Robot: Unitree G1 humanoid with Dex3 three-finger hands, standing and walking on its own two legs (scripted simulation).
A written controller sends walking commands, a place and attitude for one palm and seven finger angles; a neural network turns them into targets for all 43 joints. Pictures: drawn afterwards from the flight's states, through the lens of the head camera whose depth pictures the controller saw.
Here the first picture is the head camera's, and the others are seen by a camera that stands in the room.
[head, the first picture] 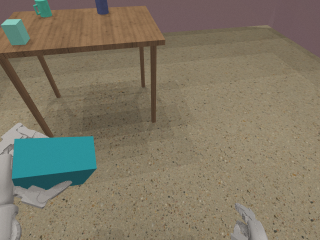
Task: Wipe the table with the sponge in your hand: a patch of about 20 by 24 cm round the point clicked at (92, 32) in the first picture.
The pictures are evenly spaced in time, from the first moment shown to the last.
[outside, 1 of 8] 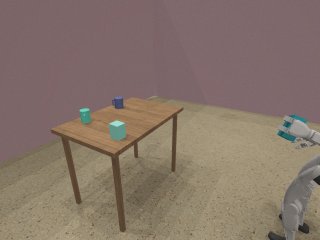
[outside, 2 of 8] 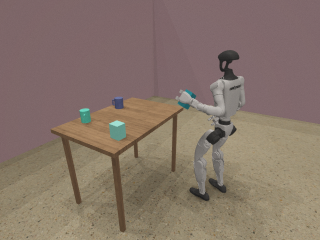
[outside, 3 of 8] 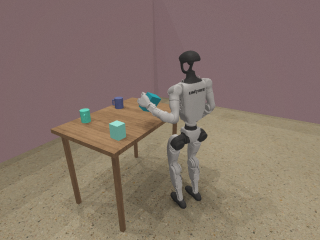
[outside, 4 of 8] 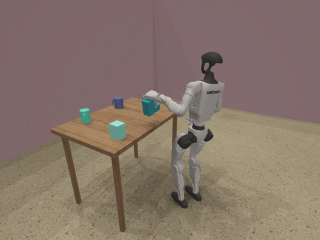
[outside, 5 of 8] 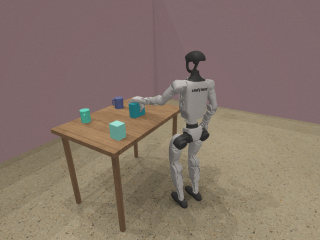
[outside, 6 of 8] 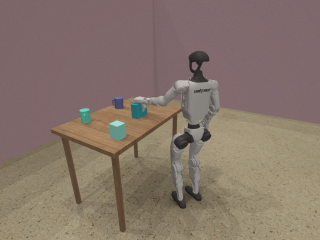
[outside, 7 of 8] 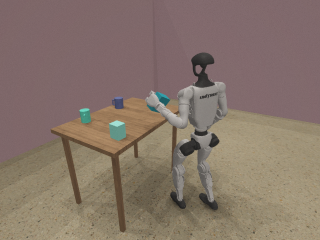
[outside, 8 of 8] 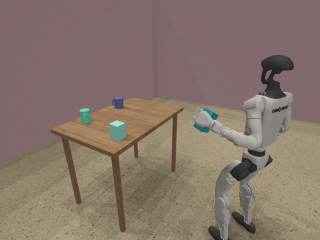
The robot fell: no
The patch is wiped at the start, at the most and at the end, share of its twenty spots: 0.00 1.00 1.00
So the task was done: yes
